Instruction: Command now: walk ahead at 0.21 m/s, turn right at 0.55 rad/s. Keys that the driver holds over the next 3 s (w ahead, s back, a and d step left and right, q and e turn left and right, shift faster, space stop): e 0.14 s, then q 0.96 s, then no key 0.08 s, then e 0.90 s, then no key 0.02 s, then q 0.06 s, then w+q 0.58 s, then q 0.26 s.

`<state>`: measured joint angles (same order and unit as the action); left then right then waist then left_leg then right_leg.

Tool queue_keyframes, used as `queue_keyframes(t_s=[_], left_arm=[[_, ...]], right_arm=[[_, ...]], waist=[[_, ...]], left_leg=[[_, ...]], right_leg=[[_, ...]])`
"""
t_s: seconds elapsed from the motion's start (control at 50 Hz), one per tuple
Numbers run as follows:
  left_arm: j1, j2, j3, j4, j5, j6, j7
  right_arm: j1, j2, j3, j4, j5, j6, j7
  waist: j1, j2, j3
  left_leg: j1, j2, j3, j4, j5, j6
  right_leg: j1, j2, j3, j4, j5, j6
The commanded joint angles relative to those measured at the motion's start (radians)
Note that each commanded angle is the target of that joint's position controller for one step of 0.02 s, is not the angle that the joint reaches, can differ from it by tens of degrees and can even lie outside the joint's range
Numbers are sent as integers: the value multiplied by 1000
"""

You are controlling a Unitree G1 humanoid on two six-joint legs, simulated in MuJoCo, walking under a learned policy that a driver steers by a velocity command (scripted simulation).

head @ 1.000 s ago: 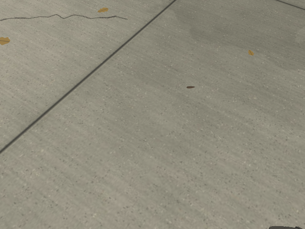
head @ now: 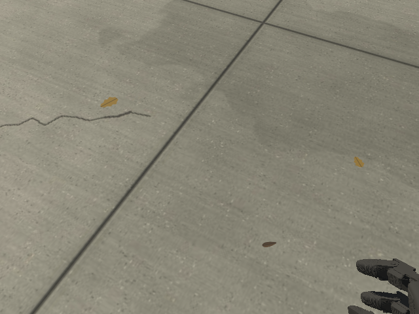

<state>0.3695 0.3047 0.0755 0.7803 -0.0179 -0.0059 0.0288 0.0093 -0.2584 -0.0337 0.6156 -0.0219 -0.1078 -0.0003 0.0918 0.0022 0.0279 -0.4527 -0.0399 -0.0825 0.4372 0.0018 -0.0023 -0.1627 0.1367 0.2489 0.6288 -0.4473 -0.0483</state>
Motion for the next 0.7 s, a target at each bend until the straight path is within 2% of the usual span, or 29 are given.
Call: queue_keyframes(t_s=[0.02,0.04,0.06,0.08,0.1,0.12,0.14,0.18,0.22,0.28,0.32,0.34,0.36,0.38,0.4,0.42,0.44,0.46,0.5,0.54,0.58,0.62,0.64,0.66,0.68,0.7], left_arm=[[157,61,-8,-109,-2,-19,-7],[147,146,16,-75,-12,-4,-4],[34,176,29,-92,-15,15,1],[-12,168,34,-100,-13,35,7],[-34,156,37,-117,-7,49,12],[-29,123,30,-123,-7,58,11],[-25,94,24,-128,-6,60,12],[-42,53,10,-138,9,52,12],[-57,22,-8,-137,24,44,6],[-81,24,-15,-122,29,41,-7],[-77,44,-8,-114,33,40,-14],[-89,82,-3,-132,43,38,-10],[-81,162,10,-153,53,39,1],[-130,198,23,-133,53,46,2],[-200,153,17,-159,51,38,0],[-219,143,18,-159,49,30,3],[-226,144,20,-162,46,22,7],[-218,138,20,-157,36,13,10],[-216,120,19,-146,27,8,15],[-247,119,24,-146,19,14,16],[-257,130,32,-140,14,27,18],[-271,139,37,-132,-1,35,20],[-265,131,36,-122,-10,35,20],[-208,104,33,-100,-6,31,16],[-206,28,8,-141,51,27,11],[-330,57,13,-176,42,19,18]], right_arm=[[267,-213,-66,-9,-8,19,-8],[205,-150,-55,-38,5,35,-8],[163,-104,-41,-50,6,49,-13],[121,-93,-32,-49,3,61,-14],[86,-99,-31,-41,2,69,-15],[74,-118,-37,-31,-5,73,-15],[71,-122,-41,-23,-10,73,-17],[90,-122,-40,4,-10,70,-15],[69,-113,-35,21,1,71,-9],[82,-114,-29,50,20,78,10],[92,-118,-23,63,32,83,18],[136,-100,-14,79,30,79,22],[156,-78,-6,73,11,75,28],[193,-65,-9,58,27,74,21],[163,-129,-25,69,26,82,10],[152,-152,-40,68,31,91,4],[168,-146,-45,79,31,104,-5],[178,-151,-52,72,26,117,-8],[208,-117,-51,67,37,132,-7],[202,-91,-43,55,42,138,-2],[194,-93,-44,39,45,142,10],[233,-101,-51,40,46,145,23],[262,-107,-57,48,40,146,24],[269,-148,-71,41,28,145,16],[279,-300,-106,14,26,142,-3],[326,-291,-95,0,-15,122,11]], waist=[[-73,341,-449],[-82,187,-374],[-106,111,-260],[-95,65,-193],[-77,80,-134],[-65,111,-97],[-62,133,-90],[-67,131,-123],[-59,118,-166],[-71,135,-162],[-45,124,-117],[-50,91,-107],[-72,-42,-114],[-121,-251,-109],[-93,-223,-53],[-89,-224,-25],[-85,-224,-20],[-74,-230,-18],[-85,-173,-38],[-83,-157,-66],[-74,-172,-94],[-100,-166,-109],[-116,-146,-110],[-106,-33,-99],[-73,318,-97],[-165,281,-141]], left_leg=[[770,554,-564,45,602,321],[662,499,-526,1,380,303],[563,419,-374,-19,266,252],[453,363,-287,-49,198,226],[350,326,-227,-79,153,219],[257,286,-153,-118,137,211],[226,269,-108,-140,141,217],[217,268,-84,-139,243,249],[204,265,-59,-128,269,256],[174,237,-66,-124,63,237],[94,202,-82,-99,-136,185],[31,177,-94,-84,-237,119],[-26,106,-44,37,-389,49],[21,34,77,104,-442,10],[74,35,89,198,-408,-15],[39,21,105,272,-390,-16],[18,24,105,346,-425,-19],[-25,40,85,443,-488,-26],[-72,61,70,535,-548,-36],[-43,75,93,464,-503,-40],[13,68,125,368,-444,-37],[107,43,166,202,-315,-12],[180,19,176,92,-216,12],[268,46,74,-15,-36,50],[420,322,-322,-52,395,187],[387,431,-475,-96,435,362]], right_leg=[[-431,-12,-51,576,-317,62],[-470,-88,-53,677,-226,99],[-501,-110,-100,703,-146,124],[-492,-135,-121,686,-98,139],[-471,-159,-132,649,-67,144],[-414,-161,-166,610,-35,147],[-386,-158,-189,568,-14,148],[-321,-154,-193,457,-11,142],[-216,-167,-190,292,28,126],[-74,-154,-217,36,154,106],[58,-126,-244,-171,278,71],[134,-185,-179,-216,331,37],[172,-347,-34,-230,456,-19],[-8,-437,9,-278,296,-115],[-102,-408,-1,-321,177,-130],[-107,-392,-22,-316,172,-117],[-100,-403,-30,-309,265,-122],[-75,-443,-17,-297,404,-146],[-16,-464,-47,-258,625,-168],[16,-449,-101,-230,680,-154],[35,-446,-130,-205,697,-146],[21,-435,-169,-152,652,-115],[-13,-413,-202,-102,577,-78],[-100,-354,-274,27,396,-3],[-389,-207,-375,338,-74,123],[-485,-121,-218,523,-268,126]])
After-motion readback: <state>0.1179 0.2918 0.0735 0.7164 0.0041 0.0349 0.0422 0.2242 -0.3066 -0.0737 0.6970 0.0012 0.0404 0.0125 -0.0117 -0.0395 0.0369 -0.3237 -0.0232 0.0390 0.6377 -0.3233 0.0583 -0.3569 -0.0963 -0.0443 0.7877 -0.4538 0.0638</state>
